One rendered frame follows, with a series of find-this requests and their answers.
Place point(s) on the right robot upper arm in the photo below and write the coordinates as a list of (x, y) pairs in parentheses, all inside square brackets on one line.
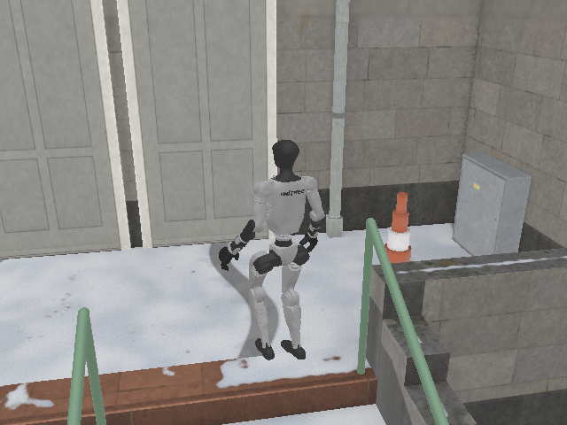
[(314, 198)]

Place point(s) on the left robot forearm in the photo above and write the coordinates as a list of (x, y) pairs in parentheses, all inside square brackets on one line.
[(244, 238)]

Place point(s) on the right robot forearm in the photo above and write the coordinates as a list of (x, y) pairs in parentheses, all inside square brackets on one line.
[(314, 227)]

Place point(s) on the robot head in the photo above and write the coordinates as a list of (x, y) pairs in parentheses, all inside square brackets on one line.
[(285, 153)]

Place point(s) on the left robot hand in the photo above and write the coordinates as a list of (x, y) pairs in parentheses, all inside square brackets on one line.
[(225, 257)]

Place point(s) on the right robot hand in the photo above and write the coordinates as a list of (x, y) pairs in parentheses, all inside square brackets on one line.
[(313, 242)]

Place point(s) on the left robot upper arm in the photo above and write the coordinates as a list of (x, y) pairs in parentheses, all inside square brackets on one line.
[(261, 191)]

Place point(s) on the robot left thigh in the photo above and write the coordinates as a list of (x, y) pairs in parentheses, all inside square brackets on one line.
[(260, 264)]

